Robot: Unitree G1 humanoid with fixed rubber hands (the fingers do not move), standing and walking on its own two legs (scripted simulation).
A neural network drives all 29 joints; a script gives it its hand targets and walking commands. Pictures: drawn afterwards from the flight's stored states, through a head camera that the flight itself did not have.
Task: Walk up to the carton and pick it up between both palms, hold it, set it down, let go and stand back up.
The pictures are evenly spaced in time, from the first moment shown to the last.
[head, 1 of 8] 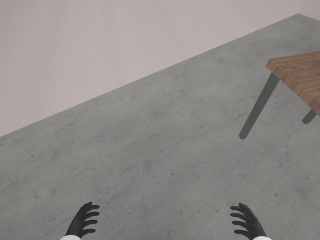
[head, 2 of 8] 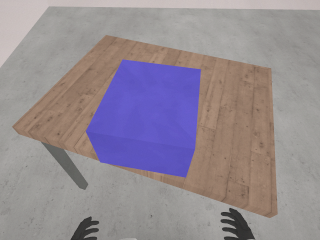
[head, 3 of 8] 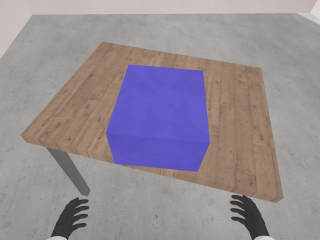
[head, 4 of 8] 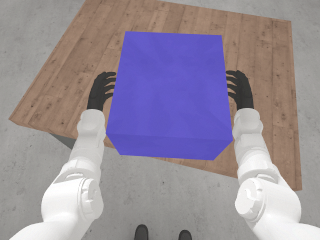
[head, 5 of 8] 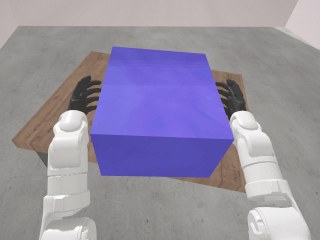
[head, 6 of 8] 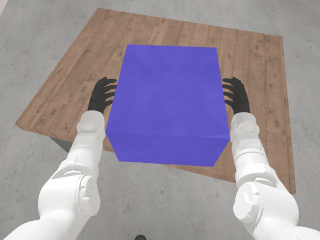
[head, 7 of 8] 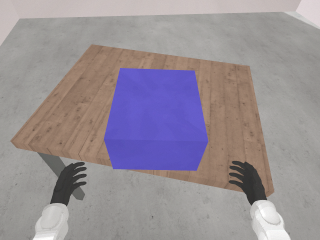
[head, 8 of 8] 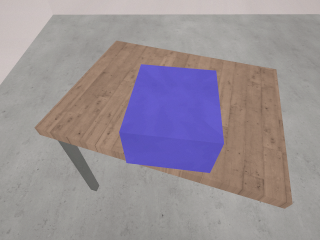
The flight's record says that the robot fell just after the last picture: no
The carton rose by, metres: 0.16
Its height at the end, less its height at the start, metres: +0.00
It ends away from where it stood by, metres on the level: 0.02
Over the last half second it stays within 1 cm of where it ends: yes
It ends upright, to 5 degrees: yes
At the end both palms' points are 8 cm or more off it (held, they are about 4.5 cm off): yes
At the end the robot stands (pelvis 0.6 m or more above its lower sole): yes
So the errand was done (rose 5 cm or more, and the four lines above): yes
